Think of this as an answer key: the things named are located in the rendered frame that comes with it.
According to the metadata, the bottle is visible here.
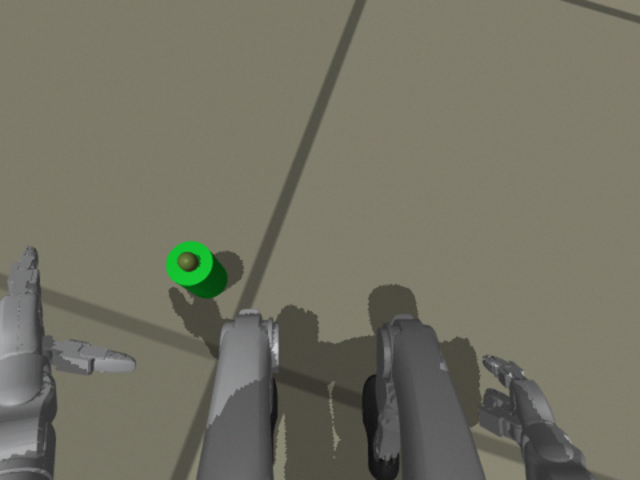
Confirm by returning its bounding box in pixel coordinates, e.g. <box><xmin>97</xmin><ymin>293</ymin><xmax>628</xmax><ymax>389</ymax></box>
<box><xmin>166</xmin><ymin>241</ymin><xmax>228</xmax><ymax>298</ymax></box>

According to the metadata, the left robot hand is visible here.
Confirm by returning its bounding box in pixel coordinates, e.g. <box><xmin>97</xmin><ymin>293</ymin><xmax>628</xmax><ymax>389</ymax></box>
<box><xmin>0</xmin><ymin>246</ymin><xmax>136</xmax><ymax>376</ymax></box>

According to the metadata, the right robot hand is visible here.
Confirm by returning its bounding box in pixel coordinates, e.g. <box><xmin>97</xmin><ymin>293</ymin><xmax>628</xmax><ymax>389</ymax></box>
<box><xmin>478</xmin><ymin>355</ymin><xmax>557</xmax><ymax>447</ymax></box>

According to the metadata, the right robot arm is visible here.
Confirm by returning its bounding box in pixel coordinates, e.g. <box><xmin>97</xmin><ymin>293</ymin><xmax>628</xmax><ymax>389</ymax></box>
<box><xmin>520</xmin><ymin>423</ymin><xmax>597</xmax><ymax>480</ymax></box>

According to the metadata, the right robot foot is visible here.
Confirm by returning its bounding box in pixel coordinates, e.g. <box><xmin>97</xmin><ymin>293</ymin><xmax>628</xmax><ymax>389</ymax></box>
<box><xmin>362</xmin><ymin>374</ymin><xmax>399</xmax><ymax>480</ymax></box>

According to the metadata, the left robot arm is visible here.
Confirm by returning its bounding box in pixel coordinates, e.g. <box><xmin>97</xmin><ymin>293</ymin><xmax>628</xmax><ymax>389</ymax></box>
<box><xmin>0</xmin><ymin>353</ymin><xmax>57</xmax><ymax>480</ymax></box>

